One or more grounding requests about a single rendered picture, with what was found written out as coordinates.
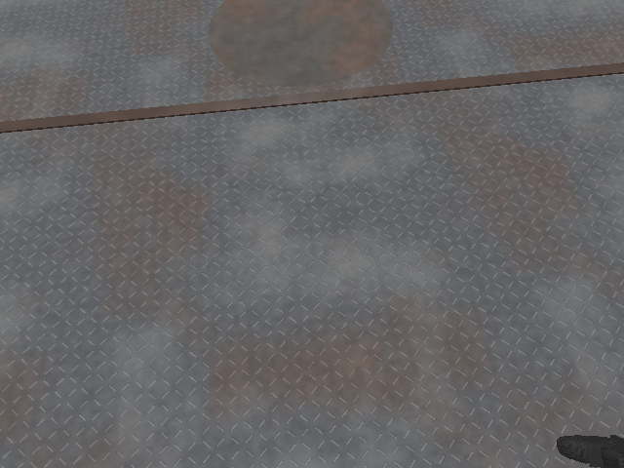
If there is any robot right hand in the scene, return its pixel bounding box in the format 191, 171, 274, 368
557, 435, 624, 468

